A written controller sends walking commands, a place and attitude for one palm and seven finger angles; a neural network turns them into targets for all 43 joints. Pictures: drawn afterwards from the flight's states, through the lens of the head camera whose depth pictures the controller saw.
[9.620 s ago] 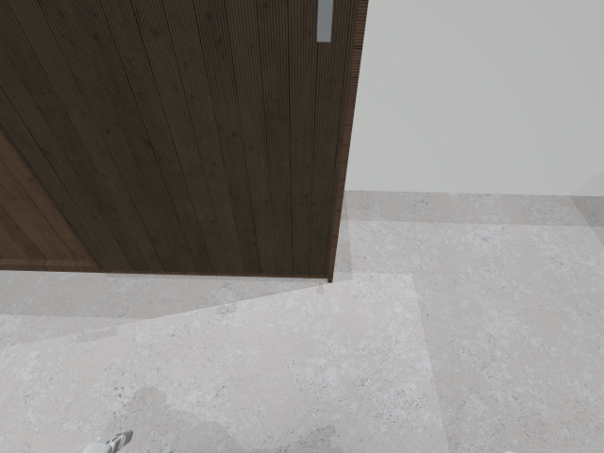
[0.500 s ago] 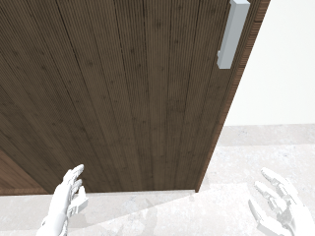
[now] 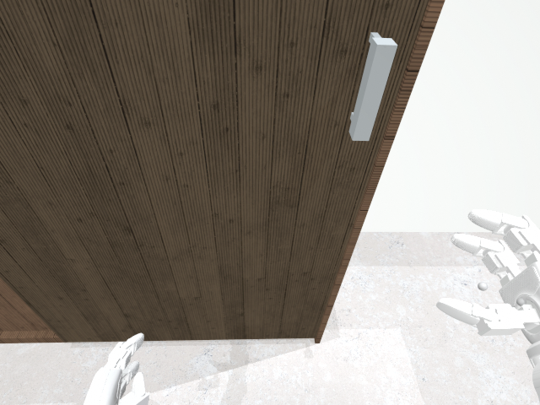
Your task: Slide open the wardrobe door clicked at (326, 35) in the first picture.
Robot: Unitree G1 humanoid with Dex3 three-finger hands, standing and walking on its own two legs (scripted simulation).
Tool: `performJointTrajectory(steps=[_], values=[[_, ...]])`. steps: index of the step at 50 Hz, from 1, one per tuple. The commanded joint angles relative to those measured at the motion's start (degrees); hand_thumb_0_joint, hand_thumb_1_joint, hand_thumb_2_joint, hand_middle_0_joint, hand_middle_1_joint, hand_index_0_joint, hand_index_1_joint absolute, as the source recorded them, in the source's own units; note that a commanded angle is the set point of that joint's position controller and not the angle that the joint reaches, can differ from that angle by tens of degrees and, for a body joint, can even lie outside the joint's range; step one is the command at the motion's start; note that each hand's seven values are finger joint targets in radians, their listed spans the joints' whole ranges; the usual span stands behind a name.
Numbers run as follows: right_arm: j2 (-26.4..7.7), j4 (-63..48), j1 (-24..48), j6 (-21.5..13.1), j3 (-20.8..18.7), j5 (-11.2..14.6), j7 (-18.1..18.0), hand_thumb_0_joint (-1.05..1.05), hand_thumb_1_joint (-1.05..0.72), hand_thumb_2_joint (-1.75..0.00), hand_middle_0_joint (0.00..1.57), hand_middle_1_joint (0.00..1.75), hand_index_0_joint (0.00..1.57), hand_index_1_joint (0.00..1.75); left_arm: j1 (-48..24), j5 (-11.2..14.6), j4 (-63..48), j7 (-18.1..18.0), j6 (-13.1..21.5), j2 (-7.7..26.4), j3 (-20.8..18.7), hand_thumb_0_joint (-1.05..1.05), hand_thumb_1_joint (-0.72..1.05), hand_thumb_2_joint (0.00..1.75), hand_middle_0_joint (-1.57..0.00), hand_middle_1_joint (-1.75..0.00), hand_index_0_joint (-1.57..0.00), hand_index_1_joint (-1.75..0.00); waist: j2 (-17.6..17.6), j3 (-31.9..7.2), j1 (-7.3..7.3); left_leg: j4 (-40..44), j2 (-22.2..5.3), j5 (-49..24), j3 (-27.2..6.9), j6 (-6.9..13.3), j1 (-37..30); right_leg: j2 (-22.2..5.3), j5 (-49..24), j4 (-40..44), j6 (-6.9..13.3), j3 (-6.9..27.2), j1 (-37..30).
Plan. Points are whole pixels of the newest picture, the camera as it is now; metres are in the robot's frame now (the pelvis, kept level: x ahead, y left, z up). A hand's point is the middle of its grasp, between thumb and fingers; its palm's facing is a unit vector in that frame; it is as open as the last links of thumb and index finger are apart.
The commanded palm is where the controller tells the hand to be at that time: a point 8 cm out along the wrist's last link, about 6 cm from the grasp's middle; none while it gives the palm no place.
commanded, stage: raise the hand with hooked fingers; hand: right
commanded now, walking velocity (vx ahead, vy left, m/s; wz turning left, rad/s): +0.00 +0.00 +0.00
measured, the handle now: (366, 87) +0.50 -0.13 +0.26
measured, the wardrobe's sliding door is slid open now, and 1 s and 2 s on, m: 0.00 0.00 0.00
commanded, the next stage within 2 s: move the hooked fingers beside the handle in 1.10 s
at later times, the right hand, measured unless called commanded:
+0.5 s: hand out of the picture +0.25 -0.27 +0.25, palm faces +0.05 +0.98 -0.18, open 13.9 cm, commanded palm +0.22 -0.32 +0.27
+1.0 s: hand out of the picture +0.26 -0.27 +0.30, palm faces +0.08 +0.99 -0.12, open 13.9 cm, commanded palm +0.24 -0.31 +0.29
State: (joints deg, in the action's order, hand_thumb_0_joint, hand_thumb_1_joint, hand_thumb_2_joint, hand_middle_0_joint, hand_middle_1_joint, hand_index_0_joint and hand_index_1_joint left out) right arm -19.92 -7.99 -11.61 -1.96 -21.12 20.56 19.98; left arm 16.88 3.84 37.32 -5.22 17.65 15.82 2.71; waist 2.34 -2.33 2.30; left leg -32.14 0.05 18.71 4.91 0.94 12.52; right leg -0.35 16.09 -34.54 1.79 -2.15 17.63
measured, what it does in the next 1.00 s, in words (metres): stands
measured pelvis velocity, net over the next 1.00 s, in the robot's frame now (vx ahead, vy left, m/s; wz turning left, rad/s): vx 0.00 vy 0.01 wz -0.01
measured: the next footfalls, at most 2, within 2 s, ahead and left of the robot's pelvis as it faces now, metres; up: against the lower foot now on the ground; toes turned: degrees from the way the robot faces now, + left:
none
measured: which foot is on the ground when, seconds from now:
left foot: down 0.00-1.00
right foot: down 0.00-1.00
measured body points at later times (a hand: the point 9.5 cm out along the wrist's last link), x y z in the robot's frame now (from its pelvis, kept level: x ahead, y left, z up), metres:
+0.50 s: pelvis -0.01 +0.00 +0.01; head -0.04 +0.02 +0.46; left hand +0.21 +0.19 -0.05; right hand +0.24 -0.32 +0.26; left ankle -0.01 +0.11 -0.73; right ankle +0.03 -0.10 -0.73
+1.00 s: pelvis +0.00 +0.01 +0.01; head -0.05 +0.03 +0.46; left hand +0.21 +0.23 -0.04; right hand +0.25 -0.33 +0.30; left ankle -0.01 +0.11 -0.73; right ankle +0.03 -0.10 -0.73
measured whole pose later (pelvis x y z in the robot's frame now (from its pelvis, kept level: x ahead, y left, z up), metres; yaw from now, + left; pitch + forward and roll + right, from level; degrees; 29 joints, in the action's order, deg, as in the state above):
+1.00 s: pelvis +0.00 +0.01 +0.01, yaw -1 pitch -5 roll +0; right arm -33.8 0.2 17.2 22.3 -32.1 21.0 26.9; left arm 9.7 6.0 35.7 -4.5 10.1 16.0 5.6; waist 3.0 -2.4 3.5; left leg -25.5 0.6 16.0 5.4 1.9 4.9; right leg -0.4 12.9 -27.4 0.8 -1.5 9.8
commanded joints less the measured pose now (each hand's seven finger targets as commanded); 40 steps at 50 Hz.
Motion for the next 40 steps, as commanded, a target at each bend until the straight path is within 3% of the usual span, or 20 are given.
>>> performJointTrajectory(steps=[1, 4, 6, 9, 13, 14, 15, 18, 21, 23, 24, 25, 28, 29, 30, 32, 34, 36, 38, 40], values=[[-15.66, -9.83, 17.46, 2.99, -5.21, 0.14, 1.6, 0.0, 0.29, -0.39, 0.29, 1.07, 0.29, 1.07, -10.4, 0.45, -10.27, -1.74, 3.9, 6.83, -2.11, 0.0, 0.9, 0.9, -0.2, -0.3, -0.2, -0.3, 0.99, -3.05, 0.26, 7.97, 0.46, -5.78, -2.04, -0.26, 3.78, -0.52, -4.75, 8.8, 0.54, 4.85, -7.69], [-19.78, -15.97, 22.76, 3.76, -9.0, 0.39, 0.94, 0.0, 0.36, -0.36, 0.29, 1.11, 0.29, 1.11, -12.23, 0.13, -11.13, -1.82, 3.54, 5.94, -1.08, 0.0, 0.9, 0.9, -0.2, -0.3, -0.2, -0.3, 4.57, -7.43, 1.54, 8.02, 0.81, -7.84, -1.53, 0.46, 0.19, -0.4, -7.8, 10.01, 0.15, 5.59, -11.96], [-19.85, -17.15, 24.48, 3.83, -10.22, 1.04, 0.58, 0.0, 0.41, -0.34, 0.29, 1.14, 0.29, 1.14, -12.49, 0.03, -11.18, -1.69, 3.27, 5.31, -0.58, 0.0, 0.9, 0.9, -0.2, -0.3, -0.2, -0.3, 5.84, -9.58, 1.67, 7.86, 0.95, -10.42, -0.82, 0.75, -1.37, -0.35, -10.42, 10.62, -0.37, 6.01, -14.29], [-19.95, -12.22, 25.33, 5.76, -11.44, 2.05, 1.4, 0.0, 0.48, -0.31, 0.3, 1.18, 0.3, 1.18, -13.11, 0.08, -10.35, -1.2, 2.47, 5.37, -0.18, 0.0, 0.9, 0.9, -0.2, -0.3, -0.2, -0.3, 4.56, -7.76, 2.14, 8.95, 1.28, -13.01, -0.94, 1.06, -2.31, -0.38, -11.98, 11.21, -0.68, 6.16, -14.69], [-18.96, -2.19, 30.4, 13.69, -7.84, 0.68, 3.71, 0.0, 0.5, -0.3, 0.3, 1.2, 0.3, 1.2, -13.86, 1.24, -9.53, -1.11, -0.03, 6.13, 0.2, 0.0, 0.9, 0.9, -0.2, -0.3, -0.2, -0.3, 2.68, -0.68, 0.8, 10.61, 0.8, -9.66, -0.97, 0.74, 1.08, -0.36, -6.9, 13.01, -0.58, 6.31, -11.83], [-19.05, -0.58, 30.57, 15.3, -7.49, 0.19, 4.12, 0.0, 0.5, -0.3, 0.3, 1.2, 0.3, 1.2, -14.41, 1.4, -9.88, -0.98, -0.66, 6.19, 0.17, 0.0, 0.9, 0.9, -0.2, -0.3, -0.2, -0.3, 2.42, 0.43, 1.27, 11.48, 0.62, -9.63, -1.85, 0.98, 0.95, -0.28, -6.87, 12.81, -0.54, 5.99, -11.43], [-19.65, -0.65, 33.06, 16.58, -6.88, -0.36, 4.37, 0.0, 0.5, -0.3, 0.3, 1.2, 0.3, 1.2, -14.57, 1.55, -9.94, -0.97, -1.29, 6.41, 0.26, 0.0, 0.9, 0.9, -0.2, -0.3, -0.2, -0.3, 1.65, 0.25, 0.63, 11.52, 0.44, -9.06, -1.64, 0.76, 1.34, -0.17, -6.3, 12.92, -0.39, 5.95, -11.43], [-23.91, -3.74, 40.06, 19.31, -8.12, -0.96, 5.54, 0.0, 0.5, -0.3, 0.3, 1.2, 0.3, 1.2, -16.24, 1.78, -11.48, -0.88, -2.28, 6.35, 0.64, 0.0, 0.9, 0.9, -0.2, -0.3, -0.2, -0.3, 2.61, -5.03, 0.94, 11.31, 0.28, -8.69, -1.94, 0.81, -0.26, 0.31, -6.62, 12.8, -0.1, 6.32, -13.9], [-30.03, -11.46, 46.78, 18.08, -12.78, -0.43, 6.14, 0.0, 0.5, -0.3, 0.3, 1.2, 0.3, 1.2, -17.88, 1.29, -12.84, -0.79, -2.36, 5.56, 1.16, 0.0, 0.9, 0.9, -0.2, -0.3, -0.2, -0.3, 5.23, -12.69, 1.79, 11.39, 0.12, -11.08, -2.73, 1.27, -3.5, 0.78, -10.17, 11.87, 0.09, 6.49, -18.26], [-32.1, -13.85, 47.75, 16.38, -15.54, 0.13, 5.98, 0.0, 0.5, -0.3, 0.3, 1.2, 0.3, 1.2, -18.0, 1.19, -12.93, -0.78, -2.27, 5.16, 1.45, 0.0, 0.9, 0.9, -0.2, -0.3, -0.2, -0.3, 6.0, -15.41, 2.04, 11.21, 0.45, -13.31, -2.13, 1.32, -5.24, 0.86, -12.74, 11.81, 0.06, 6.23, -20.07], [-33.45, -13.23, 46.91, 16.14, -16.89, 0.58, 6.01, 0.0, 0.5, -0.3, 0.3, 1.2, 0.3, 1.2, -18.31, 0.97, -12.66, -0.58, -2.42, 5.02, 1.76, 0.0, 0.9, 0.9, -0.2, -0.3, -0.2, -0.3, 5.99, -14.46, 2.67, 11.77, 0.46, -14.62, -2.67, 1.52, -6.1, 0.85, -13.86, 11.44, 0.11, 6.05, -19.19], [-33.44, -9.9, 46.85, 16.48, -17.56, 0.9, 6.18, 0.0, 0.5, -0.3, 0.3, 1.2, 0.3, 1.2, -17.92, 1.06, -11.85, -0.53, -2.62, 5.25, 1.71, 0.0, 0.9, 0.9, -0.2, -0.3, -0.2, -0.3, 5.15, -13.27, 2.34, 11.98, 0.4, -14.67, -2.39, 1.41, -5.74, 0.91, -13.21, 11.79, 0.21, 6.02, -18.41], [-32.33, 2.95, 47.9, 20.49, -16.21, 0.58, 7.22, 0.0, 0.5, -0.3, 0.3, 1.2, 0.3, 1.2, -17.64, 1.65, -9.71, -0.39, -3.21, 6.53, 1.42, 0.0, 0.9, 0.9, -0.2, -0.3, -0.2, -0.3, 4.11, -5.34, 1.73, 12.96, 0.14, -11.34, -1.88, 1.15, -1.49, 0.62, -9.4, 12.97, 0.16, 6.18, -14.98], [-32.27, 6.91, 47.33, 22.06, -15.26, -0.32, 7.48, 0.0, 0.5, -0.3, 0.3, 1.2, 0.3, 1.2, -17.48, 1.85, -9.34, -0.17, -3.76, 6.87, 1.22, 0.0, 0.9, 0.9, -0.2, -0.3, -0.2, -0.3, 1.86, -2.37, 2.16, 13.74, -0.07, -10.5, -2.38, 1.16, -0.93, 0.54, -9.09, 12.79, 0.23, 6.03, -12.9], [-31.55, 9.43, 49.01, 23.3, -13.35, -1.13, 7.76, 0.0, 0.5, -0.3, 0.3, 1.2, 0.3, 1.2, -17.58, 2.11, -9.11, -0.12, -3.97, 7.34, 1.2, 0.0, 0.9, 0.9, -0.2, -0.3, -0.2, -0.3, 2.46, -0.09, 1.36, 13.85, -0.56, -9.41, -2.8, 0.97, 1.02, 0.51, -8.05, 12.68, 0.21, 5.87, -11.83], [-26.96, 15.65, 46.06, 25.61, -8.11, -2.0, 8.73, 0.0, 0.5, -0.3, 0.3, 1.2, 0.3, 1.2, -17.0, 2.74, -9.54, 0.15, -4.44, 7.86, 0.77, 0.0, 0.9, 0.9, -0.2, -0.3, -0.2, -0.3, -1.8, 1.53, 0.46, 13.41, -0.75, -6.77, -3.03, 0.49, 3.55, 0.29, -5.7, 12.26, 0.14, 6.02, -9.95], [-23.9, 15.4, 44.36, 26.66, -4.91, -1.69, 10.17, 0.0, 0.5, -0.3, 0.3, 1.2, 0.3, 1.2, -17.73, 3.25, -10.9, 0.73, -4.64, 8.13, 0.32, 0.0, 0.9, 0.9, -0.2, -0.3, -0.2, -0.3, -3.23, -0.99, 0.67, 12.76, -1.51, -8.06, -4.67, 0.2, 2.35, 0.1, -6.54, 10.69, 0.05, 5.85, -10.07], [-26.55, 8.26, 47.03, 26.7, -5.94, -1.48, 11.44, 0.0, 0.5, -0.3, 0.3, 1.2, 0.3, 1.2, -18.7, 3.51, -12.55, 1.05, -5.02, 8.15, 0.21, 0.0, 0.9, 0.9, -0.2, -0.3, -0.2, -0.3, -0.83, -7.08, 0.97, 11.41, -1.79, -9.06, -5.22, -0.05, 0.64, 0.6, -7.25, 9.74, 0.27, 5.69, -12.25], [-31.12, -1.74, 50.3, 24.68, -10.15, -0.46, 12.05, 0.0, 0.5, -0.3, 0.3, 1.2, 0.3, 1.2, -19.62, 3.33, -14.14, 1.02, -4.65, 7.54, 0.41, 0.0, 0.9, 0.9, -0.2, -0.3, -0.2, -0.3, 0.88, -14.48, 1.55, 10.47, -1.55, -11.27, -5.27, 0.06, -2.95, 1.33, -9.5, 9.12, 0.6, 5.52, -15.73], [-37.85, -11.22, 50.51, 20.7, -18.08, 1.29, 10.54, 0.0, 0.5, -0.3, 0.3, 1.2, 0.3, 1.2, -20.43, 2.32, -14.9, 1.0, -4.05, 6.78, 0.78, 0.0, 0.9, 0.9, -0.2, -0.3, -0.2, -0.3, 1.69, -18.98, 3.01, 10.24, -2.05, -15.64, -6.99, -0.03, -7.87, 1.46, -12.98, 7.86, 0.68, 5.59, -15.76]])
